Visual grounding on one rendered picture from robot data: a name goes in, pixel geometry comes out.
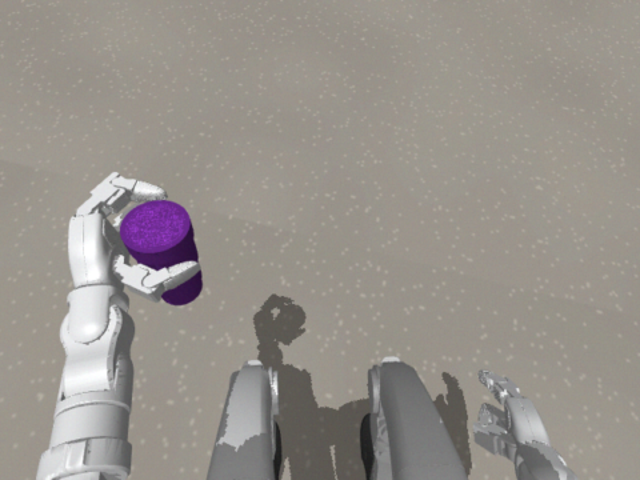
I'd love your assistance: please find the left robot arm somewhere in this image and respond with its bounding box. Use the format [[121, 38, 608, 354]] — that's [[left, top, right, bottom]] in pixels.
[[36, 284, 135, 480]]

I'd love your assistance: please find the left robot hand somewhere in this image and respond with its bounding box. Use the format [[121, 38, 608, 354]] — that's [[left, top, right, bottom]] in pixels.
[[68, 172, 201, 303]]

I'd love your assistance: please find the right robot hand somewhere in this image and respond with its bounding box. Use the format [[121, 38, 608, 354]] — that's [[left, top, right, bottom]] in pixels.
[[473, 370, 551, 465]]

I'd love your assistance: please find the cup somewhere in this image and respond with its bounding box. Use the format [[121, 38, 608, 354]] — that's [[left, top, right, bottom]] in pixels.
[[120, 200, 202, 305]]

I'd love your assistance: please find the right robot arm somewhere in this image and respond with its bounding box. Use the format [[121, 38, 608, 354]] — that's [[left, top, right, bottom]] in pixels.
[[515, 443, 579, 480]]

